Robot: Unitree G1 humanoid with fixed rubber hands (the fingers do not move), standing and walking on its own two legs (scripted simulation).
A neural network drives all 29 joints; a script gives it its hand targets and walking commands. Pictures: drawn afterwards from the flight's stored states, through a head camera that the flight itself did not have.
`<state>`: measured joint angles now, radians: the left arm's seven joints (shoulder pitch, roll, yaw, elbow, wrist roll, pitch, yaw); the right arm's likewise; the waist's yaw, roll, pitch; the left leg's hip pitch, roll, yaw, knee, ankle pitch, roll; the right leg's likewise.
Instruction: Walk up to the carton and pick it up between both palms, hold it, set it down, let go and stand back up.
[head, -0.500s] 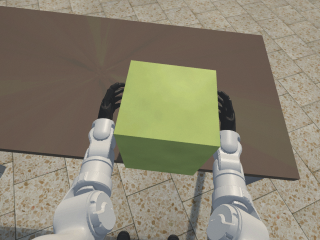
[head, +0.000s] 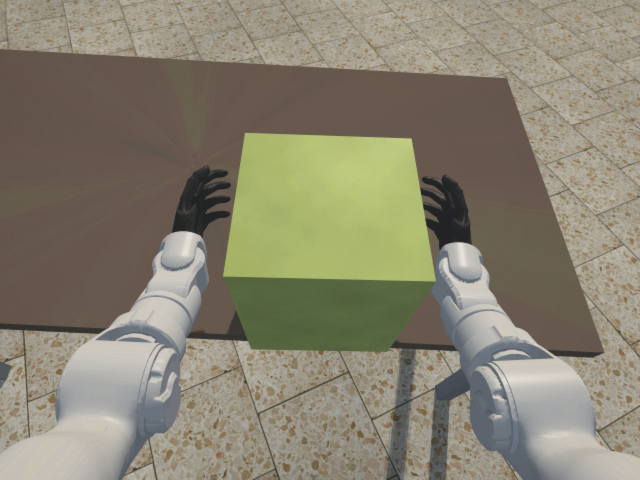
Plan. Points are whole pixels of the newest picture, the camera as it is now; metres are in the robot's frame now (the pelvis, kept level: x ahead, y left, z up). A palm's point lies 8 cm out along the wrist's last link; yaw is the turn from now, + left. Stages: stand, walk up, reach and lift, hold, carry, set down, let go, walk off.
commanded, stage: set down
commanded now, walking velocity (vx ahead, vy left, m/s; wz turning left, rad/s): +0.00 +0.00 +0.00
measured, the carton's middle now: (323, 253) +0.42 +0.00 -0.01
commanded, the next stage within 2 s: none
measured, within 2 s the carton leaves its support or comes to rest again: neither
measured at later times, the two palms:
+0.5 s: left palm (159, 200) +0.43 +0.19 +0.09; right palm (509, 206) +0.43 -0.21 +0.10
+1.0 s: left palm (119, 145) +0.43 +0.21 +0.18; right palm (542, 154) +0.43 -0.21 +0.18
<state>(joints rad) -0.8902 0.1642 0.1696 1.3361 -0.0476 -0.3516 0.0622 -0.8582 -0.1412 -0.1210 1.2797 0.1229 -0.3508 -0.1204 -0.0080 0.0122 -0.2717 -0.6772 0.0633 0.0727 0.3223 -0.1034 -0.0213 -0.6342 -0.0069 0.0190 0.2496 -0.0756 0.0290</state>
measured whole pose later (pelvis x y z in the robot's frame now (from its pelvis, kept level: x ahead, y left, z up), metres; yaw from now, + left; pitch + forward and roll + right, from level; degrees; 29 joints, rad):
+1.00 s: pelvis -0.02 -0.01 +0.01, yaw +3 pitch +11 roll -2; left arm -0.98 0.37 -0.03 0.96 -0.27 0.22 0.03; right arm -1.02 -0.36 0.05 1.09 0.39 0.18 -0.09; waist -0.05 -0.02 -0.16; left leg -0.41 0.07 0.02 0.34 -0.12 -0.04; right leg -0.34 0.01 -0.03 0.24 -0.09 0.01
